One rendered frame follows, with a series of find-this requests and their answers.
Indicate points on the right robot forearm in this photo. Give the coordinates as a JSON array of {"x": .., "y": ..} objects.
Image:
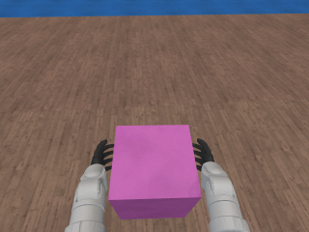
[{"x": 222, "y": 201}]

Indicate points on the left robot forearm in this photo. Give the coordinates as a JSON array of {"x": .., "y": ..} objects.
[{"x": 88, "y": 207}]

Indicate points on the right robot hand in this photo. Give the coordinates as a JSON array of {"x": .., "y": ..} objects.
[{"x": 205, "y": 154}]

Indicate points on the carton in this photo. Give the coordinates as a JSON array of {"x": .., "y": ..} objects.
[{"x": 154, "y": 172}]

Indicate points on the left robot hand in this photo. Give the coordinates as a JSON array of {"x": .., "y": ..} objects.
[{"x": 99, "y": 154}]

